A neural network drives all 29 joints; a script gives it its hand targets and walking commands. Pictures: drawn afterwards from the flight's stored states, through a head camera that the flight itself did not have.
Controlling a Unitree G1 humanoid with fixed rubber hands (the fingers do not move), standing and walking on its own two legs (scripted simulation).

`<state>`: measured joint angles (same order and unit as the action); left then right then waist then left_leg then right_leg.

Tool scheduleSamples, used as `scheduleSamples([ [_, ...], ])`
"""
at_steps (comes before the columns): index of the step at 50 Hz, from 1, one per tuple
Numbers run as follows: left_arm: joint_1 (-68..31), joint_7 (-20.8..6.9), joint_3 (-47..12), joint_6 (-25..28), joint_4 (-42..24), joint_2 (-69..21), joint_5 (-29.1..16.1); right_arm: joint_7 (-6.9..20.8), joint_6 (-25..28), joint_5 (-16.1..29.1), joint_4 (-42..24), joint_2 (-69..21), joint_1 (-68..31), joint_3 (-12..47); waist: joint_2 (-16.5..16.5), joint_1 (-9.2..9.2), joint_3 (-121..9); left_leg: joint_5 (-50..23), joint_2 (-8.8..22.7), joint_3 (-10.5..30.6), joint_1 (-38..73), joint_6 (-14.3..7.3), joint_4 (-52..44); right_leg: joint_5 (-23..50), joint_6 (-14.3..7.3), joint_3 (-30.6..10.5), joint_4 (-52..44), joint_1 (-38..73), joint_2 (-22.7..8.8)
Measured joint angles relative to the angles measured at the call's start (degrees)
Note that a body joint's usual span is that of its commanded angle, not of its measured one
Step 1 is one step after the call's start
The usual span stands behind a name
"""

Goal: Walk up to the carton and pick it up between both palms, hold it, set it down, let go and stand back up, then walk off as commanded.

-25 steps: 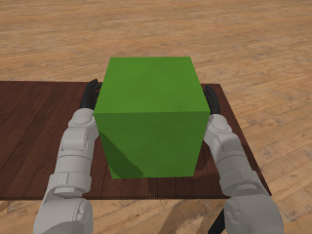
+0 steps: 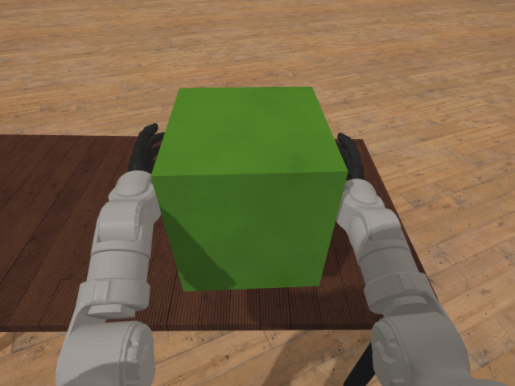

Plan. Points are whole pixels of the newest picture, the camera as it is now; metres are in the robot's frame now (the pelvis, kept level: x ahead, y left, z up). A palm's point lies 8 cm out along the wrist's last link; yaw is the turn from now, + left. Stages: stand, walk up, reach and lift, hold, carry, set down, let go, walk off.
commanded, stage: reach and lift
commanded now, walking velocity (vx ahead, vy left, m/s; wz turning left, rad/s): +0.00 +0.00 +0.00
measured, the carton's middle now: (249, 186) +0.41 +0.00 +0.13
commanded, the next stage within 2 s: hold in 0.26 s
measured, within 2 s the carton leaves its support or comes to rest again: neither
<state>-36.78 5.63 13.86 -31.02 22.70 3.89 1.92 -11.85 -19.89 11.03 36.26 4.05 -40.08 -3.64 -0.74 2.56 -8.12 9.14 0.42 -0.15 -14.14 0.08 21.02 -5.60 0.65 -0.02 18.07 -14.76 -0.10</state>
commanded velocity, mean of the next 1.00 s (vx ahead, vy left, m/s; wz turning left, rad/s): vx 0.00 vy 0.00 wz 0.00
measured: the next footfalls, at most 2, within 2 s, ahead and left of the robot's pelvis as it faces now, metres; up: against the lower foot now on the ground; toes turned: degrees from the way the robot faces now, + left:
none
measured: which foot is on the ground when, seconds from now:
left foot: down 0.00-1.00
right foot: down 0.00-1.00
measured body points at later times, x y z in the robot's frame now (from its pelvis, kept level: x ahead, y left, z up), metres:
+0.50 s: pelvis +0.00 +0.00 +0.00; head -0.04 +0.00 +0.45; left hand +0.39 +0.17 +0.18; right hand +0.40 -0.15 +0.18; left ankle +0.02 +0.12 -0.75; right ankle +0.04 -0.12 -0.75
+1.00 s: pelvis +0.00 +0.00 +0.00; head -0.05 +0.00 +0.45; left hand +0.39 +0.17 +0.20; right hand +0.39 -0.16 +0.19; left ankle +0.02 +0.12 -0.75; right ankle +0.04 -0.12 -0.75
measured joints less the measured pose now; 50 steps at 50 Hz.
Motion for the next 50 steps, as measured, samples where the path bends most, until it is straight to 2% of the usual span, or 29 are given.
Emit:
scheduleSamples([
  [13,-2.07,-0.46,2.18,-1.1,-0.19,-0.54,0.63,-0.02,-1.76,-0.31,-0.01,0.58,-2.53,-0.05,0.0,0.0,0.82,0.04,0.0,0.0,0.28,-0.05,-0.3,-0.05,0.0,0.0,-0.21,0.24,0.0],
  [19,0.48,0.05,1.23,-2.03,-3.61,-0.54,0.63,-0.24,-2.44,2.28,-0.82,0.66,-2.54,0.22,0.0,0.08,0.53,0.18,0.0,0.01,0.53,0.09,-0.26,-0.13,0.0,0.0,-0.32,0.56,0.0],
  [30,1.94,0.42,1.12,-5.6,-7.01,-0.53,0.63,-0.56,-5.34,2.92,-2.05,0.7,-2.53,1.02,0.0,0.86,0.16,0.19,0.0,0.02,1.74,0.07,0.11,0.1,0.0,0.0,-0.37,1.97,0.0],
  [41,-2.86,-0.21,3.42,-7.49,-5.1,-0.88,1.38,-0.5,-6.39,1.3,-2.06,0.83,-3.94,-0.04,0.0,0.99,-0.15,-0.1,-0.02,0.03,1.74,-0.14,0.12,0.37,0.0,0.0,-0.38,1.99,0.0],
  [50,-1.77,-0.48,3.36,-7.7,-5.47,-1.03,1.64,-0.82,-7.41,2.69,-2.06,0.85,-4.01,-0.15,0.0,0.98,-0.15,0.07,-0.02,0.03,1.81,-0.13,0.01,0.23,0.0,0.0,-0.53,2.07,0.0],
])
